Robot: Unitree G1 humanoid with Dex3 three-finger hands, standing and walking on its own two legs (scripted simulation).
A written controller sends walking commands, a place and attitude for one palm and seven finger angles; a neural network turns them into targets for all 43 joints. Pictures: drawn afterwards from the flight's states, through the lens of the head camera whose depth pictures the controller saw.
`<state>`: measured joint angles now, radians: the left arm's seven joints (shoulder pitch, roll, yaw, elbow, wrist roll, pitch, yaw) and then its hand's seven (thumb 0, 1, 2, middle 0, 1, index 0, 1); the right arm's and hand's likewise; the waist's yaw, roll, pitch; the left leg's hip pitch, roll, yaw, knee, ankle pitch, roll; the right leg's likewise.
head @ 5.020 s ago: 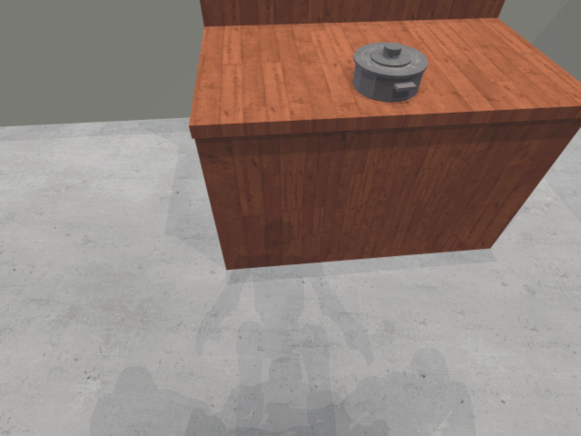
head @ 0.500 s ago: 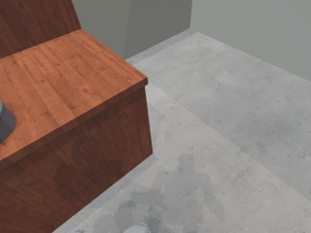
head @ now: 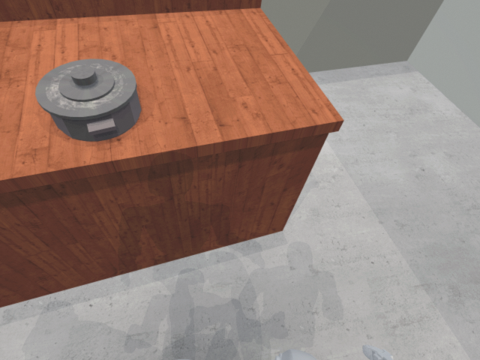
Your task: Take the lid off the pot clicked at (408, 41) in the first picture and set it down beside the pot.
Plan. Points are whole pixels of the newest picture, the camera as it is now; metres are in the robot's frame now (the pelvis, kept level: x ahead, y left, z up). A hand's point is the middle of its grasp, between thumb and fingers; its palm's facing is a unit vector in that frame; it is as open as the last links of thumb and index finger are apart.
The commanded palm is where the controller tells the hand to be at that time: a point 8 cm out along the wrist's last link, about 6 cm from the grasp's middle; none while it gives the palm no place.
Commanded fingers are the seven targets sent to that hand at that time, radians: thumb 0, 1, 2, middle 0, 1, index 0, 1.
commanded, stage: turn to face it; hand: left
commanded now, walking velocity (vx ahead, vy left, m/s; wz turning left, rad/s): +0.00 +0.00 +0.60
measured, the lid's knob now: (83, 75) +0.61 +0.39 +0.07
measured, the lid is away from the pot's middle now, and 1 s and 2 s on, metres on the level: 0.00 0.00 0.00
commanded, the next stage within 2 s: take the last steps up to it in 0.62 s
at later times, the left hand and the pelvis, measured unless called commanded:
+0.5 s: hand out of the picture +0.10 +0.19 -0.13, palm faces +0.23 -0.92 -0.32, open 7.4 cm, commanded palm none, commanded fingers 0.00 0.90 0.90 -0.20 -0.30 -0.20 -0.30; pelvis +0.02 -0.04 +0.00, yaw +15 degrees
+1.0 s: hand out of the picture -0.12 +0.15 -0.17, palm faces +0.51 -0.83 -0.22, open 7.4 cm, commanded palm none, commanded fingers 0.00 0.90 0.90 -0.20 -0.30 -0.20 -0.30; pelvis +0.01 -0.01 +0.00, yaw +26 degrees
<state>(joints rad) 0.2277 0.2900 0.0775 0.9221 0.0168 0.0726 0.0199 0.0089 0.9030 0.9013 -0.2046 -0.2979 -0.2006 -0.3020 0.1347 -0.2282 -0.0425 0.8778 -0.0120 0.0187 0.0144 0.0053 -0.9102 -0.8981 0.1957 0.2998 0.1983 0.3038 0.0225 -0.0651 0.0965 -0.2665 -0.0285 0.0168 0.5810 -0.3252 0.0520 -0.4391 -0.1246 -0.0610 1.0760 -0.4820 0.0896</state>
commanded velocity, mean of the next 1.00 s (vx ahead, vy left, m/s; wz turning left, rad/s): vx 0.09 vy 0.01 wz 0.31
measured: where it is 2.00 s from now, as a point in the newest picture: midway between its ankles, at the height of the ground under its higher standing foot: (192, 342)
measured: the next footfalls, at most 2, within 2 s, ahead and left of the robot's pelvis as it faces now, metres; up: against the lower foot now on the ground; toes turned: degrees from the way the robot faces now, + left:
right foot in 0.44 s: +0.09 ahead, -0.12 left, +0.00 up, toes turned +14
left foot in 0.98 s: -0.02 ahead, +0.08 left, +0.00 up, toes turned +27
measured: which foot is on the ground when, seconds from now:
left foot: down 0.00-0.44, up 0.46-0.96, down 0.98-1.00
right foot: up 0.00-0.42, down 0.44-0.98, up 1.00-1.00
